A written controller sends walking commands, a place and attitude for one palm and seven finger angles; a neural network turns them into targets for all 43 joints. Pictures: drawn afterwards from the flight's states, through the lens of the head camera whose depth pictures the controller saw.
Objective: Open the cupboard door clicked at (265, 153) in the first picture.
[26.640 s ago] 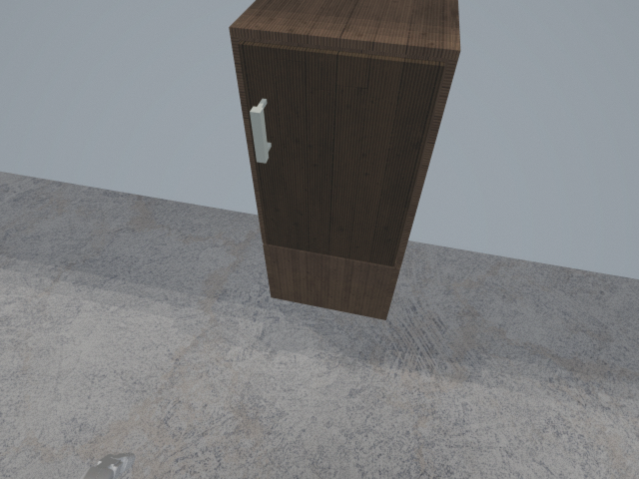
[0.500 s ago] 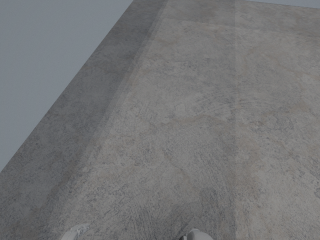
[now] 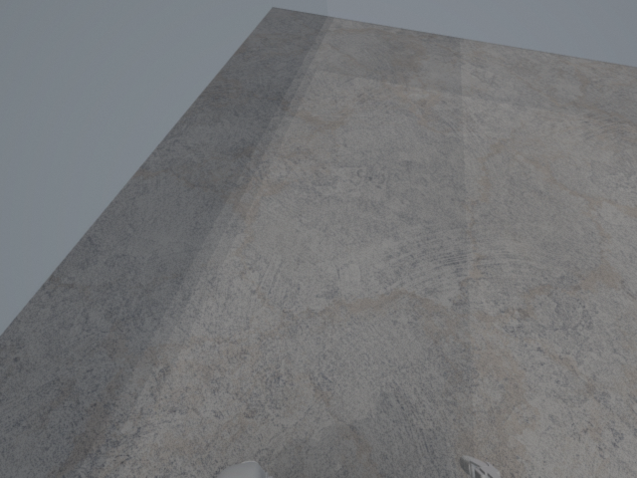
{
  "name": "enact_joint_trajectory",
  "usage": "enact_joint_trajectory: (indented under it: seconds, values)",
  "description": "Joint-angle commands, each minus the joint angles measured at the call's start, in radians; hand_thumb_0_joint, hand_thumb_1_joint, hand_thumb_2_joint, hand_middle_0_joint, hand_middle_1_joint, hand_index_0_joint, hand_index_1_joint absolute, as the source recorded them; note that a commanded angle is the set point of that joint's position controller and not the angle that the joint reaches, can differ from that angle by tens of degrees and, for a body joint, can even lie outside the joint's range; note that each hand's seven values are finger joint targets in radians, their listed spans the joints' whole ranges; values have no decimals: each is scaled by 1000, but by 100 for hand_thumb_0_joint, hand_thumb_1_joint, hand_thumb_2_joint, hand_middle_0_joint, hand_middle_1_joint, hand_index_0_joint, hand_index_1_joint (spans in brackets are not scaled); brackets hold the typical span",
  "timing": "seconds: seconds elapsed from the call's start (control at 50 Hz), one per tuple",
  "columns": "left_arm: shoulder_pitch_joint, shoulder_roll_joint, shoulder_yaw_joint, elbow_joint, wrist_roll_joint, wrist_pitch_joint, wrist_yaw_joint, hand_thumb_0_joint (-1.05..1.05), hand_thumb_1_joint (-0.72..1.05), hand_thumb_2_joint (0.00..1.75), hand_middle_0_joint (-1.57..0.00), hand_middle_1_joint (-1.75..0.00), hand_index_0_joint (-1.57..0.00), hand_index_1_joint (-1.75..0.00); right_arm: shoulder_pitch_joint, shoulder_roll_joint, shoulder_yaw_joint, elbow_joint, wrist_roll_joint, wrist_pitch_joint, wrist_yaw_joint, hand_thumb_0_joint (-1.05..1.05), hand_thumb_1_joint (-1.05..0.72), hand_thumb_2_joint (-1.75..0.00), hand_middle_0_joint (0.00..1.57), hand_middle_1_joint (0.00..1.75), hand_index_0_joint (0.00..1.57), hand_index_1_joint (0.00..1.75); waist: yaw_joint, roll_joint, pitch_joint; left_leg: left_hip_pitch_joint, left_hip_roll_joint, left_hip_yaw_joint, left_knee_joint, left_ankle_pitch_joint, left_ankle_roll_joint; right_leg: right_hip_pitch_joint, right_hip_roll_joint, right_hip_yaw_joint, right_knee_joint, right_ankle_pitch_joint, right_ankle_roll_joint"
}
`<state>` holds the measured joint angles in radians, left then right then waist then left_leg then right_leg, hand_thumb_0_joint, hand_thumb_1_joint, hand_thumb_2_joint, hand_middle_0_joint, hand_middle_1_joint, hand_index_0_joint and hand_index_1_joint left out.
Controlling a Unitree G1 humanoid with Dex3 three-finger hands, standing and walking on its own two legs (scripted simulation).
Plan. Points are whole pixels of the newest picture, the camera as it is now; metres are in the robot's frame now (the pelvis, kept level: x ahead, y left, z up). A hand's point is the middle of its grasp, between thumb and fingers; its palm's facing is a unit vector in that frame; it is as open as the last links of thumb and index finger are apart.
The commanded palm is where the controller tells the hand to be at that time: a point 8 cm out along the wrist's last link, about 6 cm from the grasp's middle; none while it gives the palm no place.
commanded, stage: turn to face it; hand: left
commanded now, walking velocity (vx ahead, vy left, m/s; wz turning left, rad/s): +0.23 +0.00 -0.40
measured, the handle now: out of the picture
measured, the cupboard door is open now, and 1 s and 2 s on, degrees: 49 49 49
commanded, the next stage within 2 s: none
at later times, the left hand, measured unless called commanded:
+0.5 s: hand (222, 408) +0.23 +0.16 -0.15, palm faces +0.18 -0.97 -0.18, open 7.3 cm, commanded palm none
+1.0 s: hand (210, 422) +0.21 +0.17 -0.13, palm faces +0.45 -0.84 -0.31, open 7.4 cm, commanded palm none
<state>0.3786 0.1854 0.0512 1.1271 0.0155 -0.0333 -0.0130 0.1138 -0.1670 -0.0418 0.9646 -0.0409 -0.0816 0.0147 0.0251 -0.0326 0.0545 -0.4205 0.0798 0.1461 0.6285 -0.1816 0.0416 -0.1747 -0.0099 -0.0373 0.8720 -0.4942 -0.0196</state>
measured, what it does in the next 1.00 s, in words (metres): walks ahead, turning left: right foot, then left foot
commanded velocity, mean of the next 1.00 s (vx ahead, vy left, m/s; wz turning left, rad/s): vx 0.01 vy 0.00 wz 0.52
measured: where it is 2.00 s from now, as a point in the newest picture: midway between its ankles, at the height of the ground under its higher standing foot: (340, 464)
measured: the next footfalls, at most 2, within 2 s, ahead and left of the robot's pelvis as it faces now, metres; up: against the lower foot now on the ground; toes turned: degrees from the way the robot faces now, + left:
right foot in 0.32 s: +0.22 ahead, -0.15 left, +0.00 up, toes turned -4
left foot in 0.60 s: +0.22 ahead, +0.11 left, +0.00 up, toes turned +21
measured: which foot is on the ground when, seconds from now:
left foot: down 0.00-0.32, up 0.34-0.58, down 0.60-0.90, up 0.92-1.00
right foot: up 0.00-0.30, down 0.32-0.60, up 0.62-0.88, down 0.90-1.00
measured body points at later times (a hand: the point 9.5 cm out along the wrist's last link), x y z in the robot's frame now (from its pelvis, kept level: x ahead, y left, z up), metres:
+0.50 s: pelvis +0.16 -0.03 +0.02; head +0.19 -0.01 +0.47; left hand +0.22 +0.21 -0.13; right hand +0.18 -0.26 -0.13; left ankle +0.12 +0.08 -0.67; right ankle +0.18 -0.15 -0.72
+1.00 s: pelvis +0.22 -0.06 +0.01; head +0.28 -0.06 +0.46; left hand +0.18 +0.21 -0.11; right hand +0.43 -0.26 -0.14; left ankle +0.15 +0.06 -0.66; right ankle +0.27 -0.16 -0.72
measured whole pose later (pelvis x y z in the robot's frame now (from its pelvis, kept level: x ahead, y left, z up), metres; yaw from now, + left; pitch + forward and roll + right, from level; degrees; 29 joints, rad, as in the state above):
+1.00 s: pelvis +0.22 -0.06 +0.01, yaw +27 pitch +1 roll +2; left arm 0.18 0.21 0.05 0.89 0.03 0.01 0.02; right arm 0.15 -0.27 -0.10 0.92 -0.02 0.07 0.02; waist -0.01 0.03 0.08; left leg -0.50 -0.01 -0.02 1.05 -0.47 -0.04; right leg -0.29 -0.08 -0.11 0.59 -0.32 -0.01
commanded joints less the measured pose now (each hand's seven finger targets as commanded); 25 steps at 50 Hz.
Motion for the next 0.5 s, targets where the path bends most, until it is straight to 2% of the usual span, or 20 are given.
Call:
enact_joint_trajectory:
  seconds: [0.0,0.02,0.04,0.08,0.1,0.12,0.14,0.18,0.22,0.24,0.26,0.28,0.3,0.32,0.34,0.36,0.38,0.42,0.46,0.48]
  values:
    - [-125,60,19,-133,7,-31,2,0,90,90,-20,-30,-20,-30,272,-171,-34,39,5,13,-31,0,-90,-90,20,30,20,30,-85,150,-7,251,350,-444,-418,-103,120,-465,-87,67,454,107,-7]
    - [-101,50,21,-126,12,-16,-5,0,90,90,-20,-30,-20,-30,238,-140,-22,28,6,6,-33,0,-90,-90,20,30,20,30,-59,128,18,195,315,-347,-439,-95,91,-431,-100,66,413,155,2]
    - [-60,32,18,-111,14,-4,-10,0,90,90,-20,-30,-20,-30,207,-121,-19,34,10,-1,-37,0,-90,-90,20,30,20,30,-29,166,7,186,280,-244,-436,-37,62,-408,-104,58,367,195,13]
    - [-49,24,18,-118,11,12,-14,0,90,90,-20,-30,-20,-30,208,-125,-16,37,13,-4,-39,0,-90,-90,20,30,20,30,-16,160,-42,200,252,-148,-425,94,72,-367,-103,34,248,207,23]
    - [-59,16,13,-118,9,16,-12,0,90,90,-20,-30,-20,-30,209,-121,-14,43,15,-3,-37,0,-90,-90,20,30,20,30,-11,159,-38,175,231,-114,-426,142,76,-325,-107,15,158,227,29]
    - [-72,9,8,-121,9,17,-10,0,90,90,-20,-30,-20,-30,206,-120,-11,49,16,2,-36,0,-90,-90,20,30,20,30,-11,160,-29,141,214,-97,-424,156,82,-273,-106,-7,57,235,36]
    - [-88,0,6,-129,10,15,-8,0,90,90,-20,-30,-20,-30,205,-108,-17,52,15,6,-37,0,-90,-90,20,30,20,30,-16,142,-11,114,201,-99,-419,163,89,-236,-96,-32,-26,250,43]
    - [-99,2,-1,-128,10,11,-5,0,90,90,-20,-30,-20,-30,205,-126,-14,57,17,16,-36,0,-90,-90,20,30,20,30,-15,111,-23,91,187,-121,-376,138,101,-138,-72,-64,-154,287,52]
    - [-86,20,2,-123,10,9,1,0,90,90,-20,-30,-20,-30,197,-134,-17,62,20,30,-36,0,-90,-90,20,30,20,30,-1,120,-48,64,153,-140,-314,61,76,-29,-38,-90,-269,330,59]
    - [-75,51,10,-122,10,6,5,0,90,90,-20,-30,-20,-30,183,-130,-17,59,24,37,-33,0,-90,-90,20,30,20,30,11,105,-41,28,125,-141,-275,11,46,24,-40,-79,-328,348,59]
    - [-60,95,20,-122,9,3,10,0,90,90,-20,-30,-20,-30,172,-118,-15,53,27,44,-30,0,-90,-90,20,30,20,30,25,74,-53,-9,83,-129,-214,-63,9,84,-90,-19,-396,358,52]
    - [-46,159,32,-122,13,-3,19,0,90,90,-20,-30,-20,-30,185,-77,-9,43,31,52,-24,0,-90,-90,20,30,20,30,33,-79,-63,-95,-3,-64,-85,-201,-39,147,-244,131,-480,372,7]
    - [-13,235,48,-125,11,0,23,0,90,90,-20,-30,-20,-30,212,-61,-10,32,29,64,-21,0,-90,-90,20,30,20,30,38,-234,-100,-116,-59,2,105,-376,-71,147,-420,265,-579,356,-86]
    - [-9,248,51,-138,10,8,27,0,90,90,-20,-30,-20,-30,197,-71,-15,20,30,72,-21,0,-90,-90,20,30,20,30,54,-217,-122,-93,-44,-44,306,-471,-65,102,-482,305,-625,325,-156]
    - [-62,215,49,-148,9,12,35,0,90,90,-20,-30,-20,-30,182,-62,-21,15,31,78,-20,0,-90,-90,20,30,20,30,32,-183,-75,-124,-25,-79,411,-433,-62,62,-471,264,-629,363,-170]
    - [-106,182,48,-160,11,6,43,0,90,90,-20,-30,-20,-30,182,-66,-21,26,30,83,-22,0,-90,-90,20,30,20,30,13,-248,-85,-158,5,-108,465,-387,-72,85,-434,209,-594,494,-154]
    - [-126,166,42,-168,9,7,44,0,90,90,-20,-30,-20,-30,184,-73,-21,30,32,87,-19,0,-90,-90,20,30,20,30,2,-248,-103,-150,15,-104,474,-360,-84,100,-404,109,-559,609,-134]
    - [-146,149,40,-180,11,8,46,0,90,90,-20,-30,-20,-30,178,-51,-14,19,33,90,-12,0,-90,-90,20,30,20,30,-9,-196,-115,-107,17,-83,349,-339,-96,105,-376,-7,-505,757,-111]
    - [-147,166,46,-183,13,10,45,0,90,90,-20,-30,-20,-30,156,-25,-7,10,31,89,-4,0,-90,-90,20,30,20,30,-9,-140,-96,-47,2,-44,172,-282,-97,83,-364,-63,-452,805,-84]
    - [-152,173,49,-186,11,11,44,0,90,90,-20,-30,-20,-30,167,-28,-7,7,30,90,-4,0,-90,-90,20,30,20,30,-19,-123,-96,-6,-10,-21,96,-217,-99,69,-360,-83,-420,777,-72]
